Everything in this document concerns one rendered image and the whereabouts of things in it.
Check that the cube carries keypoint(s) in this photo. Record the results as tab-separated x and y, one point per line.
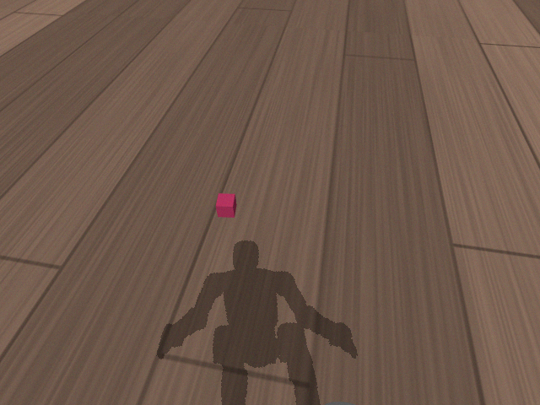
226	205

